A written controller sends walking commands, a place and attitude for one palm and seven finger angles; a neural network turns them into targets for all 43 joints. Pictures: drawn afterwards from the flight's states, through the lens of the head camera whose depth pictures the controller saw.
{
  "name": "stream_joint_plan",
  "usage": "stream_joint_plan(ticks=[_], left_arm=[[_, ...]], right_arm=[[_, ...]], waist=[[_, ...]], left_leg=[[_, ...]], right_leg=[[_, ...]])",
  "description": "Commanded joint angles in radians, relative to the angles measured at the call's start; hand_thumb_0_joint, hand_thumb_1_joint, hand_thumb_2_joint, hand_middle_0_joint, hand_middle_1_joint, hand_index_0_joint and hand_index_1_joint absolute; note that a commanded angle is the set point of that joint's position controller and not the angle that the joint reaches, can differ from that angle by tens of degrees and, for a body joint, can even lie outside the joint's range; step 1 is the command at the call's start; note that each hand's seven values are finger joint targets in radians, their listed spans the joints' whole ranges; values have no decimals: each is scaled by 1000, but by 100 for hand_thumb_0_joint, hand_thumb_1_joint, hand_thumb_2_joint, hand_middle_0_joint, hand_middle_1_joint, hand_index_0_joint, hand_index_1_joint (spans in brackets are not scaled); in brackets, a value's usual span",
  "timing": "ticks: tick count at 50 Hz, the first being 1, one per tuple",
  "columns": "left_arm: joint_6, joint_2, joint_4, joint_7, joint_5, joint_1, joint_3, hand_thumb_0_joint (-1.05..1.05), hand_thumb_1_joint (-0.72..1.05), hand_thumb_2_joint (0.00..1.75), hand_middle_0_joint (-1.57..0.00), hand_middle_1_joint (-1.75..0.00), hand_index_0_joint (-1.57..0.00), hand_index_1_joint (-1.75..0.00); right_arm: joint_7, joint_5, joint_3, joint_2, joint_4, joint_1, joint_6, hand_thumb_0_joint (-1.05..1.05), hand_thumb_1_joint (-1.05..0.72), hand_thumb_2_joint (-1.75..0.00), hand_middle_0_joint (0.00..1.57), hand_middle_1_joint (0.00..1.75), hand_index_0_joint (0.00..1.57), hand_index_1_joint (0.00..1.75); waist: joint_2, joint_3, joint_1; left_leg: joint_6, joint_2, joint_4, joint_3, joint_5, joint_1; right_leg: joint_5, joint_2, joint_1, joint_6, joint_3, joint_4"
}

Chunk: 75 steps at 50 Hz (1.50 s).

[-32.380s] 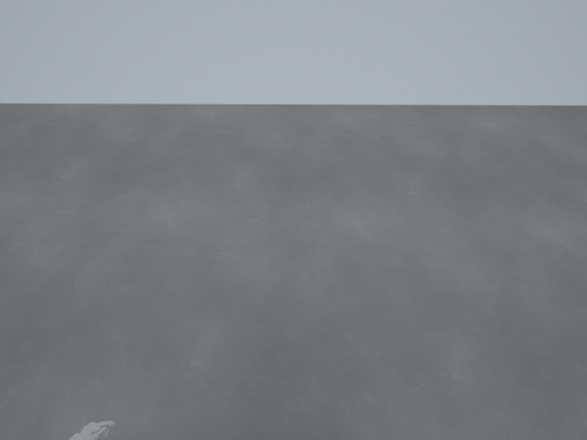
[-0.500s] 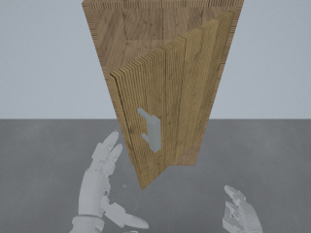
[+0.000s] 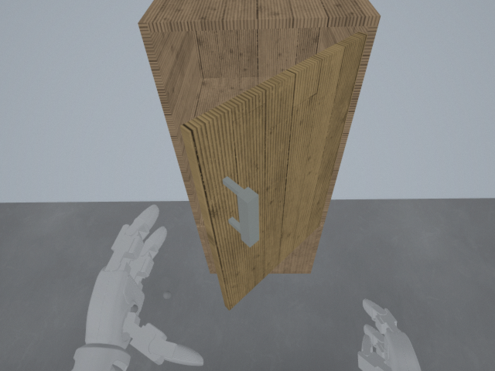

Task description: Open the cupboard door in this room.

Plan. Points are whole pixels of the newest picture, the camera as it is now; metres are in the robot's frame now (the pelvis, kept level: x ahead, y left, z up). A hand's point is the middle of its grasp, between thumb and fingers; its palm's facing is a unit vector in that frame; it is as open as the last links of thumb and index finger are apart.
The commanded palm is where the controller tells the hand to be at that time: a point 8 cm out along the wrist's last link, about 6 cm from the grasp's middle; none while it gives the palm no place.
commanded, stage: draw the hand back to the body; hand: left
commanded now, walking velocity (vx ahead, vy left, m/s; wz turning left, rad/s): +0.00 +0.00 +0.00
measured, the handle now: (240, 211) +0.35 +0.04 +0.09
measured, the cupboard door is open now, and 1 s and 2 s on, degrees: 44 44 44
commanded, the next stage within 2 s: step back with the hand held close in 1.28 s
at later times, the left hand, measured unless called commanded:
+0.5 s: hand (82, 276) +0.20 +0.21 +0.16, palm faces +0.23 -0.91 -0.33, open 13.9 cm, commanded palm +0.15 +0.26 +0.18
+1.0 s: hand out of the picture +0.21 +0.29 +0.21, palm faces +0.48 -0.79 -0.39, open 8.1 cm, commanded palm +0.16 +0.32 +0.22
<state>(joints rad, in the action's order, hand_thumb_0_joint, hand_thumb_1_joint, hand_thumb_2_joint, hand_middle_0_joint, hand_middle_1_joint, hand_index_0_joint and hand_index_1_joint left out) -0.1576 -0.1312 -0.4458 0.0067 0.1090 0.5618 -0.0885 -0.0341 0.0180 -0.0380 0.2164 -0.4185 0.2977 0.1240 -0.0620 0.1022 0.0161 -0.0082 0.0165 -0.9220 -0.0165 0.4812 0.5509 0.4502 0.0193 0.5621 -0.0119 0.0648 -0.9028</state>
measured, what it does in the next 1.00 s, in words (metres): rises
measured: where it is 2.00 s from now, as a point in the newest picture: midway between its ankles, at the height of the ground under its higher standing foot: outside the picture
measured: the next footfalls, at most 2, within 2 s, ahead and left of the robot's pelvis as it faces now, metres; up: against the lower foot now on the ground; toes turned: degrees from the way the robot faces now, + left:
none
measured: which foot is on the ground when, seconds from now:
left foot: down 0.00-1.00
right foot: down 0.00-1.00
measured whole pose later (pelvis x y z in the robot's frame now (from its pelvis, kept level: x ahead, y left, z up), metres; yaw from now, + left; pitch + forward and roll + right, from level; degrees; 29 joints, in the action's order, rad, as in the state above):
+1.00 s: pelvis +0.02 +0.02 +0.05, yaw -1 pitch -4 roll -1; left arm -0.08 -0.34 -0.41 0.12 0.05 0.44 0.36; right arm -0.08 -0.01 -0.03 0.22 -0.63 0.19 0.12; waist -0.06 -0.02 0.08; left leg 0.02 0.00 -0.43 0.02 0.28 0.08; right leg 0.23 0.02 0.09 0.02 0.04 -0.40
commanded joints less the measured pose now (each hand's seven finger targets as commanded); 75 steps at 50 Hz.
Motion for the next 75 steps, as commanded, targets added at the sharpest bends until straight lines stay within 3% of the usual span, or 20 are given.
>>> stream_joint_plan(ticks=[1,5,10,11,12,14,27,30,39,45,48,50,56,65,69,70,71,72,73,75], left_arm=[[-30,-72,-248,-24,24,-40,72,0,-50,30,-15,-30,-15,-30],[-17,-98,-273,-47,55,-52,129,0,-50,30,-15,-30,-15,-30],[13,-128,-290,-84,91,-76,178,0,-32,37,-16,-30,-16,-30],[19,-295,-304,3,-35,-71,224,0,-29,39,-16,-30,-16,-30],[28,-221,-304,37,-44,-54,193,0,-26,40,-16,-30,-16,-30],[42,-199,-267,65,-63,-49,179,0,-18,43,-16,-30,-16,-30],[18,-285,-235,120,-80,-82,335,0,27,63,-18,-30,-18,-30],[14,-298,-234,123,-80,-104,367,0,37,68,-18,-30,-18,-30],[12,-350,-191,127,-66,-143,487,0,69,81,-19,-30,-19,-30],[7,-395,-188,132,-58,-207,563,0,90,90,-20,-30,-20,-30],[13,-346,-166,124,-60,-187,509,0,90,90,-20,-30,-20,-30],[16,-352,-159,122,-59,-178,513,0,90,90,-20,-30,-20,-30],[13,-398,-177,128,-61,-173,558,0,90,90,-20,-30,-20,-30],[5,-375,-180,127,-59,-195,534,0,90,90,-20,-30,-20,-30],[5,-372,-146,126,-55,-190,533,0,90,90,-20,-30,-20,-30],[0,-395,-171,130,-56,-255,548,0,90,90,-20,-30,-20,-30],[-52,-560,-208,141,-73,-418,708,0,90,90,-20,-30,-20,-30],[-52,-457,-106,125,-62,-254,636,0,90,90,-20,-30,-20,-30],[-46,-405,-70,113,-61,-143,597,0,90,90,-20,-30,-20,-30],[-49,-385,-124,106,-61,-89,566,0,90,90,-20,-30,-20,-30]], right_arm=[[-19,4,37,99,171,-109,74,0,-90,-90,20,30,20,30],[-27,10,31,97,160,-111,90,0,-90,-90,20,30,20,30],[-35,19,26,103,141,-118,107,0,-90,-90,20,30,20,30],[-60,5,28,92,126,-119,95,0,-90,-90,20,30,20,30],[-67,-3,20,78,131,-126,92,0,-90,-90,20,30,20,30],[-69,-7,16,80,105,-123,81,0,-90,-90,20,30,20,30],[-73,-22,16,89,15,-201,82,0,-90,-90,20,30,20,30],[-69,-25,20,92,-5,-202,83,0,-90,-90,20,30,20,30],[-63,-24,37,99,-40,-220,64,0,-90,-90,20,30,20,30],[-62,-22,47,103,-54,-231,52,0,-90,-90,20,30,20,30],[-54,-24,49,108,-59,-228,53,0,-90,-90,20,30,20,30],[-51,-24,55,112,-56,-230,49,0,-90,-90,20,30,20,30],[-55,-26,54,108,-59,-241,48,0,-90,-90,20,30,20,30],[-57,-23,55,101,-66,-245,54,0,-90,-90,20,30,20,30],[-59,-23,55,99,-69,-251,56,0,-90,-90,20,30,20,30],[-60,-21,56,102,-73,-253,56,0,-90,-90,20,30,20,30],[-55,-6,40,109,-33,-227,37,0,-90,-90,20,30,20,30],[-57,-14,53,106,-54,-228,24,0,-90,-90,20,30,20,30],[-52,-17,62,117,-45,-228,10,0,-90,-90,20,30,20,30],[-46,-20,68,127,-31,-231,-9,0,-90,-90,20,30,20,30]], waist=[[94,69,1],[63,74,11],[50,64,11],[52,57,39],[61,16,24],[39,-12,20],[26,-35,41],[-4,-36,42],[22,-56,53],[-28,-41,57],[-19,-54,51],[29,-47,53],[3,-40,64],[-25,-59,56],[26,-87,56],[15,-71,51],[-48,-186,14],[74,-146,11],[108,-114,10],[73,-56,4]], left_leg=[[29,-35,162,-3,-183,-37],[26,-37,179,-2,-201,-66],[25,-34,205,-11,-220,-101],[26,-25,243,5,-226,-113],[28,-28,254,8,-237,-137],[28,-20,279,10,-282,-181],[21,-3,478,6,-399,-347],[16,-2,504,9,-430,-372],[12,3,548,16,-492,-410],[11,1,562,22,-503,-436],[10,6,565,17,-547,-448],[15,5,569,21,-528,-446],[14,-1,570,22,-515,-441],[18,-5,576,31,-450,-451],[22,-4,584,30,-403,-443],[23,-6,582,29,-397,-449],[34,4,567,13,-315,-352],[41,7,538,-5,-323,-356],[43,6,520,4,-362,-384],[38,11,504,14,-422,-385]], right_leg=[[-177,-25,-118,4,-19,191],[-197,-26,-137,2,-13,201],[-219,-31,-153,2,3,216],[-206,-4,-205,-10,-45,282],[-209,-2,-196,-7,-41,305],[-254,-3,-213,-2,-24,320],[-334,-11,-417,-2,-3,452],[-354,-12,-441,-3,-3,473],[-407,-21,-491,-2,-7,517],[-419,-21,-512,-5,-16,537],[-434,-20,-507,-1,-12,539],[-436,-22,-514,2,-12,542],[-442,-22,-532,-4,-16,550],[-394,-21,-510,-2,-24,571],[-352,-23,-493,2,-26,587],[-345,-22,-495,1,-30,591],[-361,19,-405,4,-90,631],[-372,35,-396,6,-91,640],[-409,40,-392,6,-96,636],[-473,51,-408,7,-87,608]])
